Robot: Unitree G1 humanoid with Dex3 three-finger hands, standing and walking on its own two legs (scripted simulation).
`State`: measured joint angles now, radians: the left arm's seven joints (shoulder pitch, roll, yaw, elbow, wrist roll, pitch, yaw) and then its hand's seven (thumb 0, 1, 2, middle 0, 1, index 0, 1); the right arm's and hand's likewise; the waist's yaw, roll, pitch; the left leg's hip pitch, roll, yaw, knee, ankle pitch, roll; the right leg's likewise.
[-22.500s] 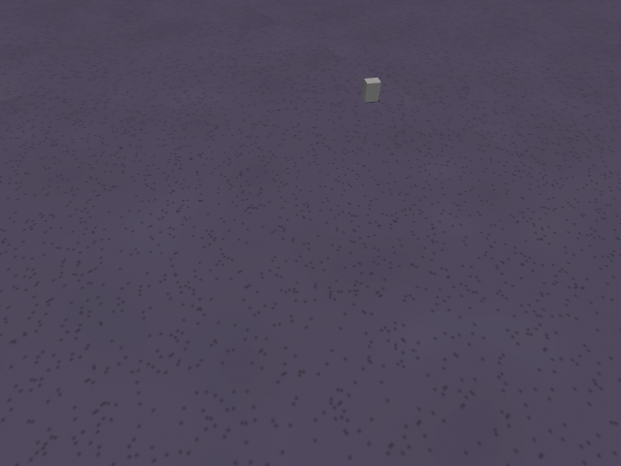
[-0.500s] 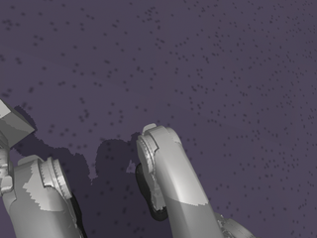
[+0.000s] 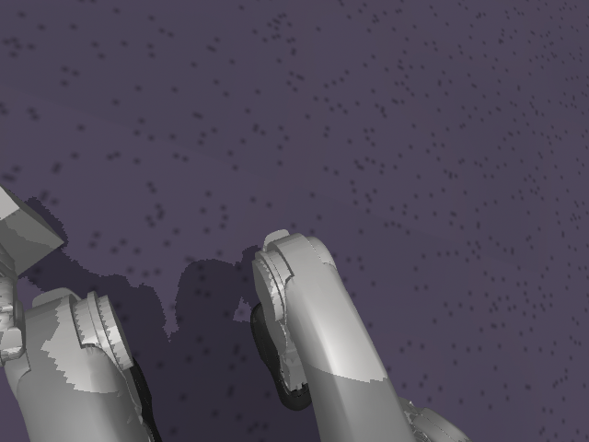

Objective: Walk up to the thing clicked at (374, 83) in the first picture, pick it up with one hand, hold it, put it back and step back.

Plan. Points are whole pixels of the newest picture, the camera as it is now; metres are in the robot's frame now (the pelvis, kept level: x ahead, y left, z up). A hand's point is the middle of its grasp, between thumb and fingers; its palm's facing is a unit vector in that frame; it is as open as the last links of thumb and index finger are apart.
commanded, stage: rest palm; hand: left
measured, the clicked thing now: (1, 232) +0.42 +0.28 -0.25
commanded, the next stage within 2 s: settle in 0.48 s
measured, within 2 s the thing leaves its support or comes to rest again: neither
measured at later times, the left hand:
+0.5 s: hand out of the picture +0.41 +0.30 -0.21, palm faces -0.37 -0.21 -0.90, open 12.0 cm
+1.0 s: hand out of the picture +0.41 +0.30 -0.19, palm faces -0.32 -0.23 -0.92, open 10.1 cm
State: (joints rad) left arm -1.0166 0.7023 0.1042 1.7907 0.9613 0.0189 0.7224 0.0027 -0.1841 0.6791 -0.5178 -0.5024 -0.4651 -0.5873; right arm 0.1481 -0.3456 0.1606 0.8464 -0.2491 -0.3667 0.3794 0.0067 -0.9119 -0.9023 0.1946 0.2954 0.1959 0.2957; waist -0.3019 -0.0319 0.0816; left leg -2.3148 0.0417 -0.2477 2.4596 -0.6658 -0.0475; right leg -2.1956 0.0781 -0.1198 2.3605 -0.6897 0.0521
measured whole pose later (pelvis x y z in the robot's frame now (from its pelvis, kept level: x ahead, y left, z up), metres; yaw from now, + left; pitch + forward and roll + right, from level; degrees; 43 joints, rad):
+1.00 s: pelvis +0.01 +0.00 +0.01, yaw +1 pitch +31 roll -9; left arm -0.95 0.62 0.15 1.65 0.99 0.04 0.69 0.00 -0.05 0.56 -0.73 -0.55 -0.71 -0.60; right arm 0.16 -0.31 0.10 0.87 -0.22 -0.31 0.38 0.01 -0.92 -0.90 0.20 0.30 0.20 0.30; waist -0.26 -0.01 -0.01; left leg -2.32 0.04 -0.23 2.43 -0.68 -0.05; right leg -2.21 0.07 -0.11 2.35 -0.70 0.04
